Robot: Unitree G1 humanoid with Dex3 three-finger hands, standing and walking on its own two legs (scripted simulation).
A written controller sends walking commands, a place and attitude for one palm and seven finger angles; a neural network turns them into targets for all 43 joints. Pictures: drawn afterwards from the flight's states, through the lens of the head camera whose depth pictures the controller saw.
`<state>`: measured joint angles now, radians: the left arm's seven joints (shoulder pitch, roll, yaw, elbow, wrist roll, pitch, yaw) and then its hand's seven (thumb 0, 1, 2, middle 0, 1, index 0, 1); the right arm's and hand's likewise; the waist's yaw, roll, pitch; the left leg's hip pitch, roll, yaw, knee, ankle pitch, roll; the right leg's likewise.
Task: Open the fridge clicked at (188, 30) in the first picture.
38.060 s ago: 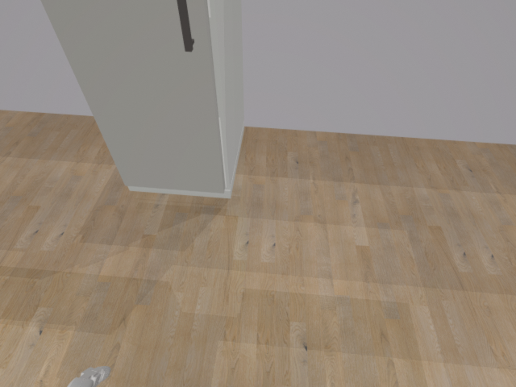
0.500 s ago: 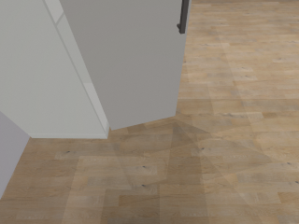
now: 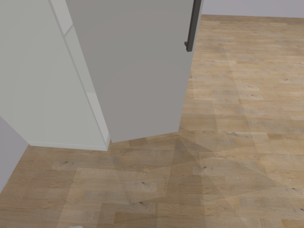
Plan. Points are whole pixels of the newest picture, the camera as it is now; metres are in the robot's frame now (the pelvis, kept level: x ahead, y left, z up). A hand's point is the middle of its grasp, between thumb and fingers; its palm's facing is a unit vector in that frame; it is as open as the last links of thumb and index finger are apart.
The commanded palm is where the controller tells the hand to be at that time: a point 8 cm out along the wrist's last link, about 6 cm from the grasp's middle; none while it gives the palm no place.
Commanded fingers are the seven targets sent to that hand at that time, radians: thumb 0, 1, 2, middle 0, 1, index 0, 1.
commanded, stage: let the arm hang, fingers relaxed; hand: right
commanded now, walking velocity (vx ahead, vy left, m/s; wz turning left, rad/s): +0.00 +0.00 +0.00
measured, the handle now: (195, 1) +0.82 -0.10 +0.22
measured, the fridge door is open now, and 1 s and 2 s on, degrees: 74 74 74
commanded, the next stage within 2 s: look to check the result in 0.12 s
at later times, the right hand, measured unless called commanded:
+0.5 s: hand out of the picture +0.04 -0.18 -0.18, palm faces -0.05 +0.97 -0.22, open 7.4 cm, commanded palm none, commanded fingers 0.00 -0.90 -0.90 0.20 0.30 0.20 0.30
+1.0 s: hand out of the picture +0.04 -0.17 -0.18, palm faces -0.04 +0.98 -0.20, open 7.4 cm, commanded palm none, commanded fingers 0.00 -0.90 -0.90 0.20 0.30 0.20 0.30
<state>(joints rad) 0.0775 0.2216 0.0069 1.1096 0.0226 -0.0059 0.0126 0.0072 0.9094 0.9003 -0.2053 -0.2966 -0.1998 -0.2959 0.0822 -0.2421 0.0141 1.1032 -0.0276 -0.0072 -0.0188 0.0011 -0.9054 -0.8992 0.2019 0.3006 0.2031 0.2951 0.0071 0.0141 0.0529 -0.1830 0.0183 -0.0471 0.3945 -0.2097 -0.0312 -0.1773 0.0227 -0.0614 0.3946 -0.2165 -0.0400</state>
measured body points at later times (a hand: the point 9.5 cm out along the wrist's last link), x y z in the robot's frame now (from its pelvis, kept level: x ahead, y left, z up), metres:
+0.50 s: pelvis +0.03 +0.01 +0.00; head +0.06 +0.00 +0.45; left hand +0.03 +0.24 -0.16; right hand +0.04 -0.23 -0.16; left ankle +0.00 +0.14 -0.74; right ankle +0.00 -0.09 -0.74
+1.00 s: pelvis +0.02 +0.01 +0.00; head +0.04 +0.00 +0.45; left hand +0.03 +0.24 -0.16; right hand +0.04 -0.22 -0.16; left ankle +0.00 +0.14 -0.74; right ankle +0.00 -0.09 -0.74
